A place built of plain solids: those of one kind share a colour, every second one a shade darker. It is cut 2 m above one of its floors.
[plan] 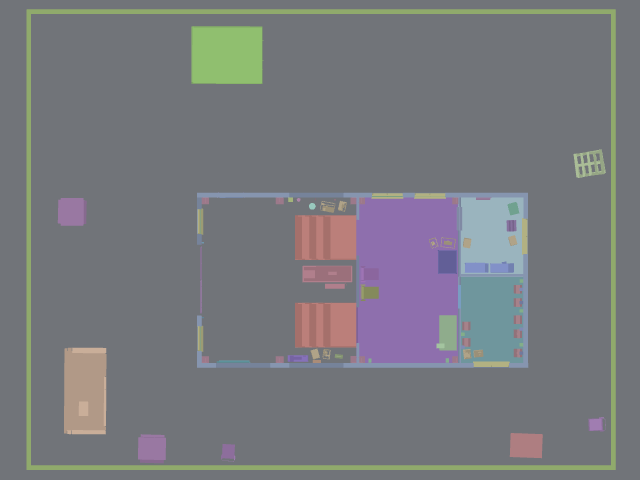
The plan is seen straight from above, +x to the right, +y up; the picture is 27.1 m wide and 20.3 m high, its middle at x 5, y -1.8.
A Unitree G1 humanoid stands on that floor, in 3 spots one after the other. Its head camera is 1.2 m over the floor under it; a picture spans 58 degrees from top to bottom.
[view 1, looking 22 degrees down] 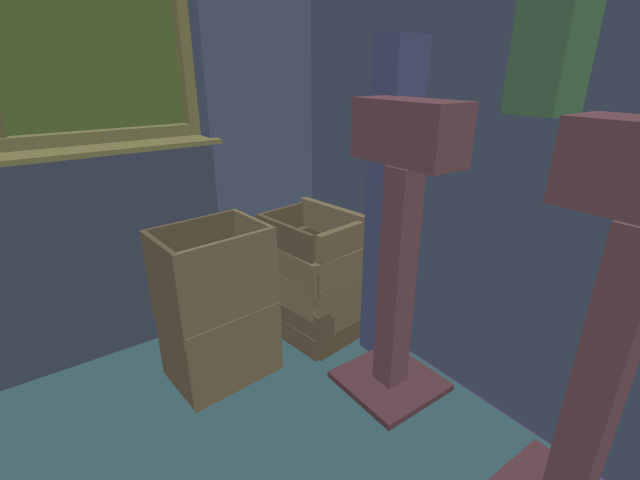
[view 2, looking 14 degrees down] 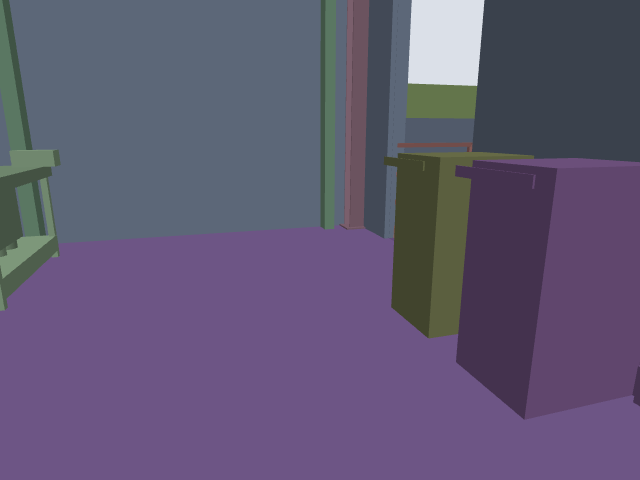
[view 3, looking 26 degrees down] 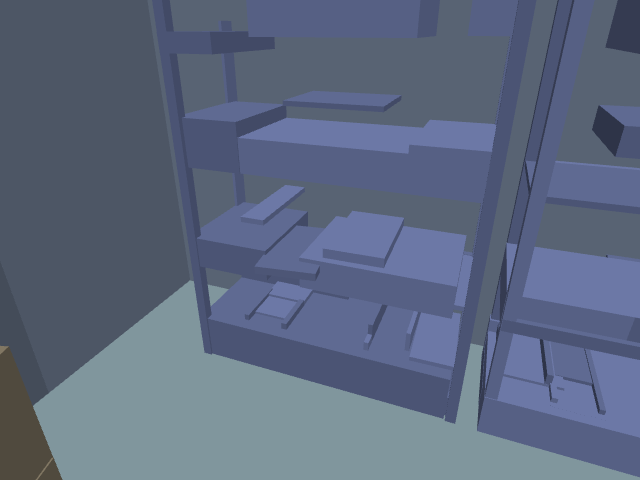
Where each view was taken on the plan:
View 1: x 12.25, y -5.15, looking -126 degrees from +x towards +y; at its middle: euro_bin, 1.69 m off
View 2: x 8.80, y -1.70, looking -107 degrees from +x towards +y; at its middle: raised_floor_hall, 4.96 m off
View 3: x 12.25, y -1.65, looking -69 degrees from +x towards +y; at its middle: shelving_bay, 1.54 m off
